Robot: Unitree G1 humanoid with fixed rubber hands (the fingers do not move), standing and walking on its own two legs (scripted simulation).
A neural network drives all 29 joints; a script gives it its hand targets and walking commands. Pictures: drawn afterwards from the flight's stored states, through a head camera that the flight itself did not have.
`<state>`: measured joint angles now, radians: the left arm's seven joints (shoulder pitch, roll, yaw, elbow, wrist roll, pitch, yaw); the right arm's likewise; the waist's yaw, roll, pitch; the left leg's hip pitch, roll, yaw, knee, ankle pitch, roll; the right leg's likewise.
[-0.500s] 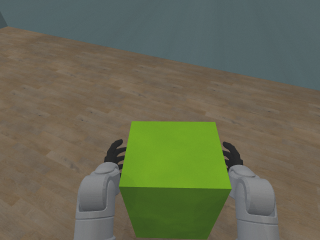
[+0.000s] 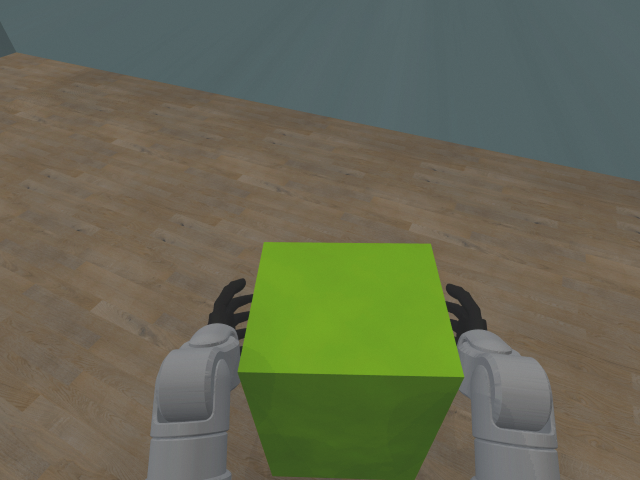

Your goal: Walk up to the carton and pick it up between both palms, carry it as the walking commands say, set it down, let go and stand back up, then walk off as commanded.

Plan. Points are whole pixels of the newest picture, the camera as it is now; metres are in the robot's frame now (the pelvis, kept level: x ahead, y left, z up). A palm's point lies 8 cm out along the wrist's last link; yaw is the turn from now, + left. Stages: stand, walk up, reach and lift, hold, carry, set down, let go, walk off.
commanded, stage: carry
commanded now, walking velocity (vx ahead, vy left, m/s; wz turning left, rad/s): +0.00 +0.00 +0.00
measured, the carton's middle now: (344, 370) +0.27 +0.00 +0.02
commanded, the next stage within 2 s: none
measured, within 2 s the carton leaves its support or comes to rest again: neither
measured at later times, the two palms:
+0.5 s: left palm (226, 340) +0.28 +0.14 +0.08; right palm (471, 347) +0.27 -0.15 +0.08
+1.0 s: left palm (216, 340) +0.27 +0.15 +0.09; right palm (466, 348) +0.27 -0.14 +0.08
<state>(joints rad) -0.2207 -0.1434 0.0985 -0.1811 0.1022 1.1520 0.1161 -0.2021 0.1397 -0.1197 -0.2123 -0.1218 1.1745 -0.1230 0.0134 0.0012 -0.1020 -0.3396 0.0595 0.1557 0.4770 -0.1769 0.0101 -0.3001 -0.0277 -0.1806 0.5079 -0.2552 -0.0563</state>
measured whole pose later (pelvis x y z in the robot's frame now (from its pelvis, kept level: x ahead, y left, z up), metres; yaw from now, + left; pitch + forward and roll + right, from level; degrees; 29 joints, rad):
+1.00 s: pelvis +0.00 +0.01 +0.00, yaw +0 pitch +3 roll +0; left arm -0.20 -0.14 0.07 -0.28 0.09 1.20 0.12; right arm -0.17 0.14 -0.10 -0.33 -0.12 1.22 -0.13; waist 0.01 0.01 -0.10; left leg -0.38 0.05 0.15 0.54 -0.21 0.00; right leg -0.34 -0.05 -0.18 0.57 -0.28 -0.05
